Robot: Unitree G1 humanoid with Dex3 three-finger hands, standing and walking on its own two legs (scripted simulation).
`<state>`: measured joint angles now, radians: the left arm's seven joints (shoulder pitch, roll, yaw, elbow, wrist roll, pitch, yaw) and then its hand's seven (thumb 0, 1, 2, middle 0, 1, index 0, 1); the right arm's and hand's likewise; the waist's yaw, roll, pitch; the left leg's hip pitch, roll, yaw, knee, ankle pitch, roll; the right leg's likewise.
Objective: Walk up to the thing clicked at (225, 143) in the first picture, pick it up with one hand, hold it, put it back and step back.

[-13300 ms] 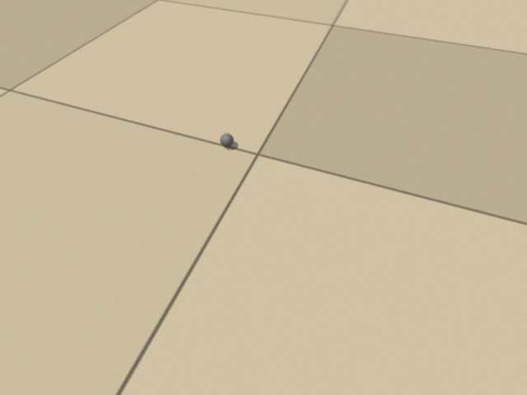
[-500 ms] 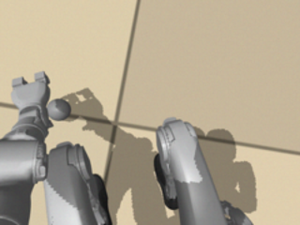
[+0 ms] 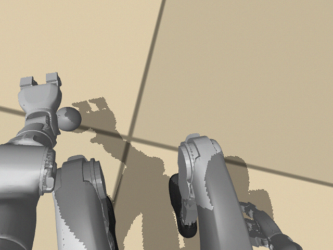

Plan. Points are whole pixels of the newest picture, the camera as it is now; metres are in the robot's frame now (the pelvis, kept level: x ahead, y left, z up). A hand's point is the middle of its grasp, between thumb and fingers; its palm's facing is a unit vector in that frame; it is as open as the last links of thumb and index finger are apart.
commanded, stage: rest palm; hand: left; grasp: from above
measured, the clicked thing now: (68, 119) +0.46 +0.21 -0.29
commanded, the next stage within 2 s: close in 1.48 s
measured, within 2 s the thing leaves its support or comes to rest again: neither
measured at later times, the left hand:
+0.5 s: hand (62, 118) +0.45 +0.22 -0.24, palm faces -0.44 -0.06 -0.89, open 13.9 cm
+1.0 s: hand (63, 120) +0.45 +0.22 -0.26, palm faces -0.45 -0.08 -0.89, open 13.8 cm
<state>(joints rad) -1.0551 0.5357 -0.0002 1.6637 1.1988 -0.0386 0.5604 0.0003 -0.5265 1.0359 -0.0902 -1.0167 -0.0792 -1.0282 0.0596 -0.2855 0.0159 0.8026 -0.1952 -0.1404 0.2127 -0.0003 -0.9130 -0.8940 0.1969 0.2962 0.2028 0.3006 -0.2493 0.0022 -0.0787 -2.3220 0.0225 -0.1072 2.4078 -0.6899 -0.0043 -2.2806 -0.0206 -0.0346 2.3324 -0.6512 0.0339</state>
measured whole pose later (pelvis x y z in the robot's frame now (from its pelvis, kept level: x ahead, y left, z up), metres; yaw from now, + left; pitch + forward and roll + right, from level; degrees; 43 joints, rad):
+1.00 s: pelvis +0.01 +0.01 -0.03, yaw -6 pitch +29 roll -12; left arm -1.01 0.74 0.05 1.80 1.30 -0.21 0.74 0.00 -0.46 0.97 -0.09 -1.03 -0.09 -1.02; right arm 0.11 -0.31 0.16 0.83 -0.31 -0.29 0.37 0.00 -0.91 -0.90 0.20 0.30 0.20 0.30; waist -0.34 -0.07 0.07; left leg -2.34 0.02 -0.23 2.56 -0.75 -0.02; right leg -2.26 0.01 -0.12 2.40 -0.67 0.05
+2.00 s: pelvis +0.00 +0.01 -0.02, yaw -7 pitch +28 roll -13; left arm -1.05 0.82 0.03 1.84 1.20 -0.17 0.71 0.00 -0.34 0.87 -0.16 -1.04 -0.19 -1.02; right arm 0.10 -0.35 0.23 0.77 -0.29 -0.35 0.39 0.00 -0.91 -0.90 0.19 0.30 0.20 0.30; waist -0.38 -0.10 0.14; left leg -2.32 0.03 -0.25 2.55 -0.74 -0.02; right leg -2.23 0.02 -0.15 2.37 -0.64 0.05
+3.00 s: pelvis +0.00 +0.01 -0.02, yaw -8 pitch +28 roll -14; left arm -1.06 0.84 0.04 1.84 1.20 -0.15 0.76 0.00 0.01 0.75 -0.43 -0.94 -0.44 -0.90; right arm 0.09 -0.35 0.24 0.73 -0.29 -0.35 0.38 0.00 -0.91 -0.90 0.20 0.30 0.20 0.30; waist -0.38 -0.11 0.16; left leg -2.31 0.03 -0.26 2.53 -0.74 -0.02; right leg -2.22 0.03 -0.16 2.34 -0.63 0.06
